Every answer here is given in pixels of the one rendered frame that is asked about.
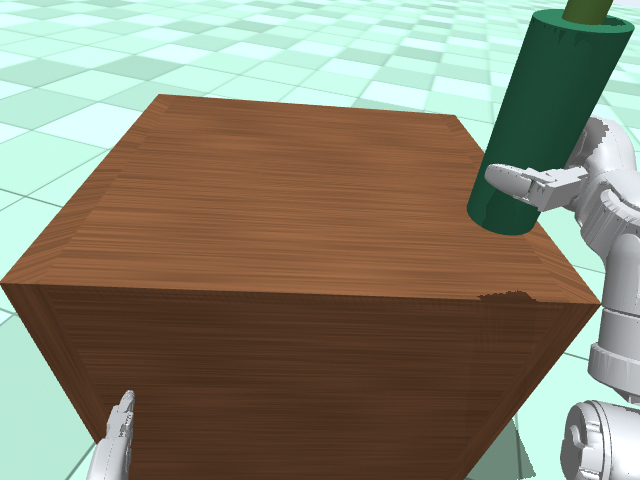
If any bottle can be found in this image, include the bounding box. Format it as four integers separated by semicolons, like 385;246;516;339
467;0;635;236

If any right robot hand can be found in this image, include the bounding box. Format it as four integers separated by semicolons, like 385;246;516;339
484;114;637;212

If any right robot arm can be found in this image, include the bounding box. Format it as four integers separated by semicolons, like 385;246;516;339
560;169;640;480

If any left robot hand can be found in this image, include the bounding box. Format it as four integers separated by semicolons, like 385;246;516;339
86;390;135;480

